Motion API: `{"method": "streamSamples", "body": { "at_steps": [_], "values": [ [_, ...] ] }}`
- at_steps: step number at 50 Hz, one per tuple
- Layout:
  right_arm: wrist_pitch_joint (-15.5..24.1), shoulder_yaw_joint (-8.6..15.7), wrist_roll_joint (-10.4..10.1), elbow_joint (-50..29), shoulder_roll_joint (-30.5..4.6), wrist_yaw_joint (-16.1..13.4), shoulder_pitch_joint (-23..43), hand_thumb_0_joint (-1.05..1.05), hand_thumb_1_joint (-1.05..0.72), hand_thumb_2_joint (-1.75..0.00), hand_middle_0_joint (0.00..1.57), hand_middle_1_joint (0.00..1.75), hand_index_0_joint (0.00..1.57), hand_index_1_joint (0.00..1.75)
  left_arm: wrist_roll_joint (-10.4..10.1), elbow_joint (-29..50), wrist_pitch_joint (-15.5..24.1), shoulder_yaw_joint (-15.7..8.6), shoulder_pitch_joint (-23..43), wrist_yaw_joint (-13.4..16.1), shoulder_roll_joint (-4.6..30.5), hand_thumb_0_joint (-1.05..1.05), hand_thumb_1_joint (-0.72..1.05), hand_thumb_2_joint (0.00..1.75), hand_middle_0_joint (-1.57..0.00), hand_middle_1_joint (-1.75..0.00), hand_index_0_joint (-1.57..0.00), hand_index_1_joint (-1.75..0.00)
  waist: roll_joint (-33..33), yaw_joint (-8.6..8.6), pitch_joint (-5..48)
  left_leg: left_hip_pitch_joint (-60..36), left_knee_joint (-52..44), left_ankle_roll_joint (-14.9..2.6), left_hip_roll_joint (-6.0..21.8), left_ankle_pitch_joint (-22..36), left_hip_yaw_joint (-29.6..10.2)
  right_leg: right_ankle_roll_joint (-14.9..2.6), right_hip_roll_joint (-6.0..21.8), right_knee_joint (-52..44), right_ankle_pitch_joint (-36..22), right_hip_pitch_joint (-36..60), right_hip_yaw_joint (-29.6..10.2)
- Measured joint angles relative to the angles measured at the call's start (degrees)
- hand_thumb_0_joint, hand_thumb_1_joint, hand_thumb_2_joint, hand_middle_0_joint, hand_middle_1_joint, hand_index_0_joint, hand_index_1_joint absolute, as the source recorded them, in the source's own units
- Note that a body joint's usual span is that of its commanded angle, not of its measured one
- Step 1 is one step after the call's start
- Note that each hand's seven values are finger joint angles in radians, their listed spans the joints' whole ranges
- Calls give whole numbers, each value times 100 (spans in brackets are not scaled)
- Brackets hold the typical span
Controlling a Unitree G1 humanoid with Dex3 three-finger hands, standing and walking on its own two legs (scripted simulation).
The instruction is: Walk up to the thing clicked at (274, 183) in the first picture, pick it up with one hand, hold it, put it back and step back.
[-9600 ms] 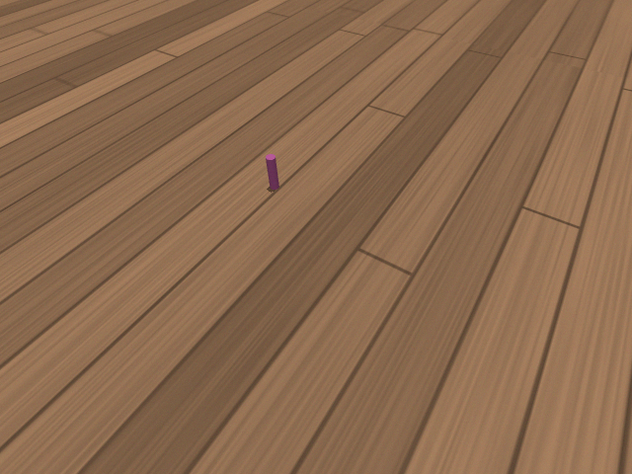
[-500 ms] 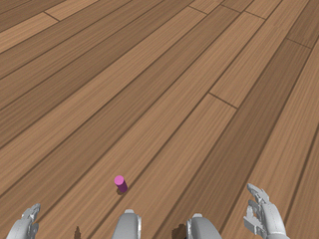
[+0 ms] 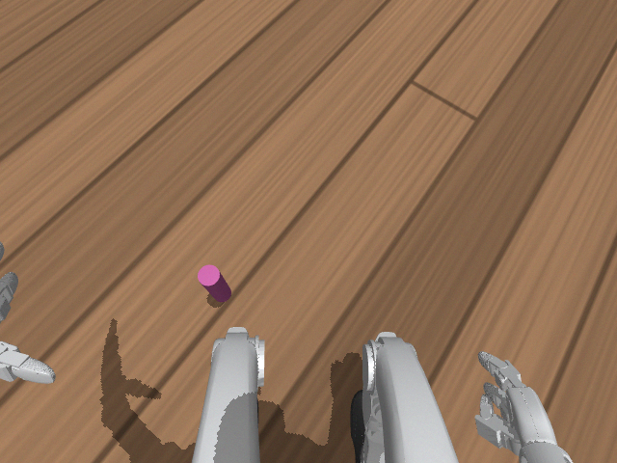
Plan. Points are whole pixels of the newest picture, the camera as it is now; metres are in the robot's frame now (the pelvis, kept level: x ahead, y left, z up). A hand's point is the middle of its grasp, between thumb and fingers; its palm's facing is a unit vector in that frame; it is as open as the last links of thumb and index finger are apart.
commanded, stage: go down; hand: left
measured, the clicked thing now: (216, 285) +0.42 +0.22 -0.44
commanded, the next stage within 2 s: approach in 1.50 s
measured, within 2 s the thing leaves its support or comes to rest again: neither
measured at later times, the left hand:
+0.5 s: hand (33, 292) +0.33 +0.39 -0.10, palm faces +0.18 -0.97 -0.13, open 17.5 cm
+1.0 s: hand (42, 282) +0.34 +0.40 -0.12, palm faces +0.17 -0.98 -0.11, open 17.4 cm
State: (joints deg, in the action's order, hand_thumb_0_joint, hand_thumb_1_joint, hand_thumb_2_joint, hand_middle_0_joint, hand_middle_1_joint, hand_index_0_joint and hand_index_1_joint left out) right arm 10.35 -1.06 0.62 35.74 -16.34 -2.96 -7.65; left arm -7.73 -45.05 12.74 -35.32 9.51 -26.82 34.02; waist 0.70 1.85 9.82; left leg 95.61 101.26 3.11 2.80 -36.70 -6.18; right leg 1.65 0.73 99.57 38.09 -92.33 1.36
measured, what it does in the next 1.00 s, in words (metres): lowers itself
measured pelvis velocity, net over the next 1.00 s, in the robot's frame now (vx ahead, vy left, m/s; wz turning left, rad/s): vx -0.03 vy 0.01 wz -0.05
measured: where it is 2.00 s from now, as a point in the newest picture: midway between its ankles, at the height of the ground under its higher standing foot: (304, 457)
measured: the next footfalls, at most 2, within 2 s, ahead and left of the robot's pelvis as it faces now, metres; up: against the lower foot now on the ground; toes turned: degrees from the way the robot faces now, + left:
none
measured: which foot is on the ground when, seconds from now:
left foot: down 0.00-1.00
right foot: down 0.00-1.00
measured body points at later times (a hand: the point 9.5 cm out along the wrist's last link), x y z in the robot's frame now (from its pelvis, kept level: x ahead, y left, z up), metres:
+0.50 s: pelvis -0.02 +0.01 -0.08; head +0.18 +0.06 +0.33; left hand +0.31 +0.44 -0.09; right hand +0.15 -0.27 -0.18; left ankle +0.07 +0.14 -0.50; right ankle +0.06 -0.14 -0.50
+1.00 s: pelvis -0.03 +0.01 -0.12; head +0.17 +0.06 +0.28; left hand +0.33 +0.45 -0.11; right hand +0.12 -0.27 -0.23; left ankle +0.07 +0.14 -0.50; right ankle +0.06 -0.14 -0.50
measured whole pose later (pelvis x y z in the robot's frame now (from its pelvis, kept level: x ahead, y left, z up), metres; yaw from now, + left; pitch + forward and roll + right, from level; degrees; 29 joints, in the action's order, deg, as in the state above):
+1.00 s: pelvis -0.03 +0.01 -0.12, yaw -3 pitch +32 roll -6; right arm 9.4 -4.5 1.8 39.5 -19.2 -1.3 -7.0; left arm -9.8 -57.0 17.7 -44.6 27.2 -38.2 46.5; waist 1.6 3.3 7.5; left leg 118.0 124.3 3.2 1.6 -38.2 -9.2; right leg 2.4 -0.4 121.3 39.4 -113.6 1.6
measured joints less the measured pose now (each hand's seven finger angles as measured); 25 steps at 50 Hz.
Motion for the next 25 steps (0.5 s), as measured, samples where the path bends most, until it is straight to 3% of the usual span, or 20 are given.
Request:
{"method": "streamSamples", "body": {
  "at_steps": [12,25],
  "values": [
    [38,-75,89,190,-212,3,90,1,-89,-90,21,30,20,30,-58,-742,517,-454,912,-655,573,-2,-54,5,-5,-8,-6,-8,88,41,-111,985,920,25,-40,-72,-154,25,-35,853,62,-925,49],
    [-39,-187,51,204,-228,39,92,1,-91,-91,21,30,20,30,-225,-713,430,-724,1094,-854,789,-2,-55,4,-5,-6,-5,-6,53,98,-84,1484,1469,-1,-60,-185,-210,65,-61,1348,159,-1389,43]
  ]
}}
